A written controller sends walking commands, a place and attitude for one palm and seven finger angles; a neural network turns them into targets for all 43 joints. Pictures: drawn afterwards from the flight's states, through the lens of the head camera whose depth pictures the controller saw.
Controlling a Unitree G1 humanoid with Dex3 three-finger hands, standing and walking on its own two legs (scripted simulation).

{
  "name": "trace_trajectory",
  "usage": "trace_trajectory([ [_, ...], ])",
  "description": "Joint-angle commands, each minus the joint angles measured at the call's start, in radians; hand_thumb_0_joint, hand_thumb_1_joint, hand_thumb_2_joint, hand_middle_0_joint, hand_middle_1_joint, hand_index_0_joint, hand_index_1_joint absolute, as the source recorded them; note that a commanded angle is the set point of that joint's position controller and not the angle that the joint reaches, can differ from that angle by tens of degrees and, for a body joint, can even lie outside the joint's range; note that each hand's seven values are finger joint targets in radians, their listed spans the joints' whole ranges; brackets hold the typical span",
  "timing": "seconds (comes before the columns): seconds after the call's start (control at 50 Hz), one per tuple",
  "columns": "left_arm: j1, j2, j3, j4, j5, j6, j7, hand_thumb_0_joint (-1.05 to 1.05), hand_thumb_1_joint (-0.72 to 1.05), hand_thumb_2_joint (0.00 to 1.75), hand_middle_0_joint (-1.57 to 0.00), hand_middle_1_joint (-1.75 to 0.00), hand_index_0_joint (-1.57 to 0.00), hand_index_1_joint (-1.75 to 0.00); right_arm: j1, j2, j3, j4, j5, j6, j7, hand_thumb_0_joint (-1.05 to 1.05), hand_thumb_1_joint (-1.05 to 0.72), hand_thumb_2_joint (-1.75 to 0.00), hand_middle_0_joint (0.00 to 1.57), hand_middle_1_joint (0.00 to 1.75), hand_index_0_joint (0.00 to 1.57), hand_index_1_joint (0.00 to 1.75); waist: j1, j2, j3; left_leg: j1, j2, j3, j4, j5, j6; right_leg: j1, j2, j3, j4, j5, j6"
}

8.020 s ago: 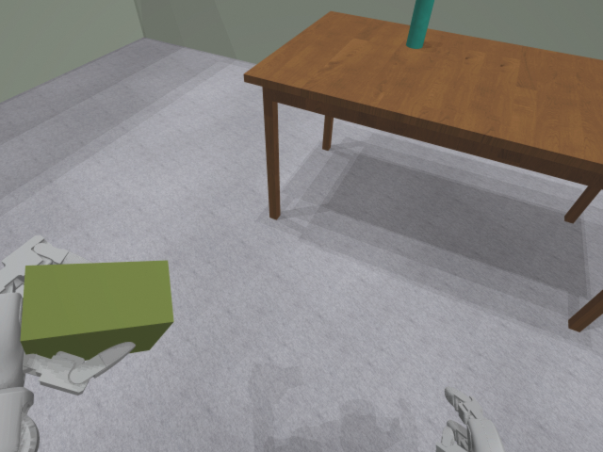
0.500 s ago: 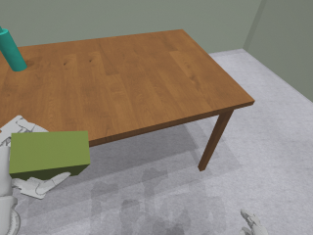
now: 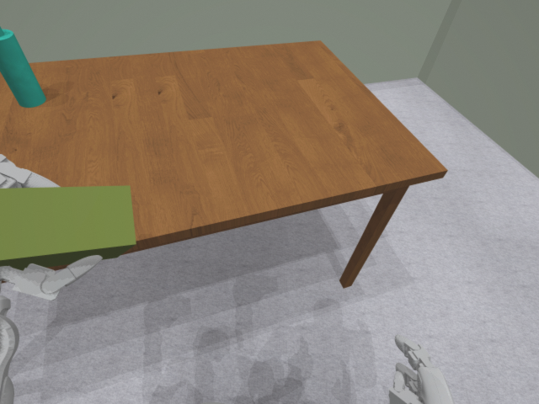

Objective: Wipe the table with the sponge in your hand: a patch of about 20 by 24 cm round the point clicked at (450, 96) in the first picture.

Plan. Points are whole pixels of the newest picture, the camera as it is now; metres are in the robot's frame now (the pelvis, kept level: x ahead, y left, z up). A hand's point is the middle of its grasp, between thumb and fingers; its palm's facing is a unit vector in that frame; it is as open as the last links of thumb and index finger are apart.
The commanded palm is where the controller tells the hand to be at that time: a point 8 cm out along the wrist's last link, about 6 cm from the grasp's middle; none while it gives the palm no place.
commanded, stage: look again from close up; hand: left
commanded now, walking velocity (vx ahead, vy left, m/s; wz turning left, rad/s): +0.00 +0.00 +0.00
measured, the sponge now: (85, 229) +0.25 +0.24 +0.17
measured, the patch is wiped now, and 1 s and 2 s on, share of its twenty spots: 0.00 0.00 0.00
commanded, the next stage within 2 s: shuffle to correct the standing spot in 0.08 s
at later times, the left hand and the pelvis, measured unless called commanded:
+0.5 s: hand (72, 218) +0.27 +0.27 +0.16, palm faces +0.43 -0.83 -0.36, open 10.2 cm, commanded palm +0.22 +0.30 +0.18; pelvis +0.06 +0.01 +0.00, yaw +1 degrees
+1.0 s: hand (119, 164) +0.35 +0.24 +0.17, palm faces +0.35 -0.82 -0.46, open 10.2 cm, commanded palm +0.29 +0.29 +0.18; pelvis +0.13 +0.01 -0.01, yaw -1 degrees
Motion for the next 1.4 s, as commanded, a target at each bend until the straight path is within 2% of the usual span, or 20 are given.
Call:
trace_trajectory([
  [0.0, 0.077, 0.122, 0.016, -0.363, 0.015, -0.092, -0.01, 0.0, 0.1, 1.3, -1.2, -1.6, -1.2, -1.6, -0.094, -0.118, -0.035, -0.187, 0.008, -0.071, 0.02, 0.0, -0.9, -0.9, 0.2, 0.3, 0.2, 0.3, 0.013, 0.172, -0.132, -0.106, 0.168, -0.282, -0.36, -0.422, 0.039, 0.122, -0.004, 0.015, 0.059, -0.075, -0.001],
  [0.04, 0.115, 0.178, 0.094, -0.343, 0.013, -0.088, 0.004, 0.0, 0.1, 1.3, -1.2, -1.6, -1.2, -1.6, -0.086, -0.125, -0.044, -0.191, 0.0, -0.066, 0.014, 0.0, -0.9, -0.9, 0.2, 0.3, 0.2, 0.3, 0.009, 0.025, -0.185, -0.03, 0.157, -0.218, -0.279, -0.279, 0.03, 0.126, -0.016, 0.013, -0.021, -0.034, 0.002],
  [0.24, 0.029, 0.098, 0.017, -0.363, 0.02, -0.074, 0.001, 0.0, 0.1, 1.3, -1.2, -1.6, -1.2, -1.6, -0.088, -0.134, -0.041, -0.172, -0.018, -0.057, 0.006, 0.0, -0.9, -0.9, 0.2, 0.3, 0.2, 0.3, -0.016, 0.201, -0.23, 0.079, 0.108, -0.169, -0.222, -0.275, 0.002, 0.094, -0.025, 0.004, -0.093, -0.043, -0.024],
  [0.44, 0.007, 0.125, 0.05, -0.292, 0.021, -0.038, 0.011, 0.0, 0.1, 1.3, -1.2, -1.6, -1.2, -1.6, -0.097, -0.134, -0.034, -0.18, -0.02, 0.001, -0.013, 0.0, -0.9, -0.9, 0.2, 0.3, 0.2, 0.3, -0.026, 0.08, -0.148, 0.014, 0.077, -0.134, -0.102, -0.213, 0.017, 0.043, -0.05, 0.066, -0.051, -0.019, -0.065],
  [0.62, 0.036, 0.139, 0.063, -0.331, 0.003, -0.041, 0.011, 0.0, 0.1, 1.3, -1.2, -1.6, -1.2, -1.6, -0.106, -0.13, -0.042, -0.198, 0.001, 0.031, -0.001, 0.0, -0.9, -0.9, 0.2, 0.3, 0.2, 0.3, -0.028, 0.014, -0.202, 0.017, 0.017, -0.002, 0.151, 0.15, 0.015, 0.143, -0.151, 0.186, 0.025, 0.364, -0.103],
  [0.7, 0.119, 0.166, 0.112, -0.357, -0.017, -0.052, 0.014, 0.0, 0.1, 1.3, -1.2, -1.6, -1.2, -1.6, -0.095, -0.137, -0.051, -0.203, 0.008, 0.047, 0.004, 0.0, -0.9, -0.9, 0.2, 0.3, 0.2, 0.3, -0.049, 0.131, -0.256, 0.245, 0.059, -0.095, 0.059, 0.414, 0.057, -0.009, -0.05, 0.013, 0.265, 0.424, -0.023],
  [0.76, 0.152, 0.193, 0.142, -0.413, -0.021, -0.05, 0.008, 0.0, 0.1, 1.3, -1.2, -1.6, -1.2, -1.6, -0.077, -0.127, -0.059, -0.213, -0.012, 0.048, 0.014, 0.0, -0.9, -0.9, 0.2, 0.3, 0.2, 0.3, -0.057, 0.254, -0.229, 0.493, 0.192, -0.282, -0.014, 0.58, 0.128, -0.339, 0.014, -0.055, 0.373, -0.2, -0.007],
  [0.84, 0.2, 0.159, 0.129, -0.358, -0.012, -0.026, 0.01, 0.0, 0.1, 1.3, -1.2, -1.6, -1.2, -1.6, -0.079, -0.137, -0.058, -0.222, 0.003, 0.058, 0.01, 0.0, -0.9, -0.9, 0.2, 0.3, 0.2, 0.3, -0.03, 0.137, -0.173, 0.121, 0.129, -0.09, 0.106, 0.478, 0.039, 0.053, -0.013, -0.117, -0.038, 0.01, -0.028],
  [0.86, 0.217, 0.183, 0.156, -0.336, -0.011, -0.024, 0.018, 0.0, 0.1, 1.3, -1.2, -1.6, -1.2, -1.6, -0.097, -0.138, -0.052, -0.218, 0.011, 0.062, 0.007, 0.0, -0.9, -0.9, 0.2, 0.3, 0.2, 0.3, -0.01, 0.055, -0.235, -0.074, 0.074, -0.014, 0.286, 0.394, 0.018, 0.321, -0.074, -0.047, -0.075, 0.317, -0.057],
  [0.88, 0.216, 0.193, 0.159, -0.323, -0.018, -0.029, 0.024, 0.0, 0.1, 1.3, -1.2, -1.6, -1.2, -1.6, -0.093, -0.122, -0.057, -0.221, 0.015, 0.061, 0.008, 0.0, -0.9, -0.9, 0.2, 0.3, 0.2, 0.3, -0.01, -0.172, -0.3, -0.325, -0.028, 0.053, 0.596, 0.134, -0.003, 0.51, -0.298, 0.276, -0.067, 0.533, -0.171],
  [0.9, 0.205, 0.181, 0.168, -0.298, -0.038, -0.046, 0.026, 0.0, 0.1, 1.3, -1.2, -1.6, -1.2, -1.6, -0.09, -0.143, -0.068, -0.214, 0.007, 0.049, 0.01, 0.0, -0.9, -0.9, 0.2, 0.3, 0.2, 0.3, -0.019, -0.168, -0.259, -0.463, -0.046, -0.003, 0.796, -0.302, -0.022, 0.481, -0.46, 0.444, -0.098, 0.626, -0.245],
  [0.92, 0.213, 0.155, 0.145, -0.301, -0.032, -0.052, 0.028, 0.0, 0.1, 1.3, -1.2, -1.6, -1.2, -1.6, -0.071, -0.161, -0.082, -0.206, 0.007, 0.047, 0.013, 0.0, -0.9, -0.9, 0.2, 0.3, 0.2, 0.3, -0.014, -0.137, -0.171, -0.499, 0.014, -0.111, 0.837, -0.308, -0.027, 0.386, -0.474, 0.449, -0.111, 0.537, -0.248],
  [0.98, 0.287, 0.165, 0.16, -0.318, -0.014, -0.08, 0.027, 0.0, 0.1, 1.3, -1.2, -1.6, -1.2, -1.6, -0.092, -0.133, -0.058, -0.178, -0.001, 0.079, 0.031, 0.0, -0.9, -0.9, 0.2, 0.3, 0.2, 0.3, -0.014, 0.036, -0.082, -0.524, 0.1, -0.135, 0.776, -0.251, -0.024, 0.249, -0.403, 0.275, -0.106, 0.483, -0.19],
  [1.06, 0.052, 0.159, 0.093, -0.394, 0.005, -0.085, 0.029, 0.0, 0.1, 1.3, -1.2, -1.6, -1.2, -1.6, -0.125, -0.102, -0.051, -0.162, -0.001, 0.048, 0.013, 0.0, -0.9, -0.9, 0.2, 0.3, 0.2, 0.3, -0.029, -0.102, -0.057, -0.148, 0.075, 0.066, 0.373, -0.046, -0.022, -0.012, -0.276, 0.011, -0.124, 0.456, -0.099],
  [1.14, 0.043, 0.156, 0.092, -0.348, 0.011, -0.05, 0.035, 0.0, 0.1, 1.3, -1.2, -1.6, -1.2, -1.6, -0.112, -0.094, -0.073, -0.156, 0.0, 0.002, -0.017, 0.0, -0.9, -0.9, 0.2, 0.3, 0.2, 0.3, -0.021, -0.113, -0.112, 0.143, -0.02, 0.185, 0.083, 0.053, -0.01, 0.004, -0.235, -0.019, 0.012, 0.419, -0.059],
  [1.18, 0.066, 0.15, 0.096, -0.378, 0.007, -0.048, 0.032, 0.0, 0.1, 1.3, -1.2, -1.6, -1.2, -1.6, -0.087, -0.113, -0.083, -0.17, 0.007, 0.001, -0.028, 0.0, -0.9, -0.9, 0.2, 0.3, 0.2, 0.3, -0.057, 0.027, -0.199, 0.333, 0.043, 0.057, 0.001, 0.109, 0.05, -0.071, -0.177, -0.056, 0.327, 0.327, -0.004],
  [1.2, 0.059, 0.167, 0.122, -0.428, -0.002, -0.054, 0.031, 0.0, 0.1, 1.3, -1.2, -1.6, -1.2, -1.6, -0.092, -0.14, -0.097, -0.188, 0.004, 0.004, -0.023, 0.0, -0.9, -0.9, 0.2, 0.3, 0.2, 0.3, -0.056, 0.232, -0.257, 0.406, 0.226, -0.207, -0.032, 0.309, 0.16, -0.207, -0.07, -0.079, 0.6, -0.052, 0.033],
  [1.24, 0.008, 0.214, 0.128, -0.428, 0.016, -0.071, 0.033, 0.0, 0.1, 1.3, -1.2, -1.6, -1.2, -1.6, -0.116, -0.156, -0.104, -0.195, 0.001, 0.002, -0.014, 0.0, -0.9, -0.9, 0.2, 0.3, 0.2, 0.3, -0.031, 0.194, -0.206, 0.16, 0.319, -0.364, -0.17, 0.144, 0.236, -0.277, -0.038, 0.017, 0.836, -0.325, 0.019],
  [1.32, 0.114, 0.191, 0.161, -0.476, -0.004, -0.058, 0.02, 0.0, 0.1, 1.3, -1.2, -1.6, -1.2, -1.6, -0.135, -0.108, -0.074, -0.18, 0.009, -0.006, 0.001, 0.0, -0.9, -0.9, 0.2, 0.3, 0.2, 0.3, -0.016, 0.319, -0.199, -0.096, 0.21, -0.134, -0.128, -0.075, 0.179, -0.089, -0.102, -0.039, 0.533, -0.267, 0.014],
  [1.38, 0.203, 0.192, 0.179, -0.502, -0.022, -0.047, 0.02, 0.0, 0.1, 1.3, -1.2, -1.6, -1.2, -1.6, -0.118, -0.1, -0.038, -0.193, 0.019, -0.003, 0.004, 0.0, -0.9, -0.9, 0.2, 0.3, 0.2, 0.3, -0.009, 0.198, -0.228, -0.226, 0.165, -0.088, -0.04, -0.304, 0.09, 0.162, -0.063, -0.08, 0.092, -0.091, 0.011],
])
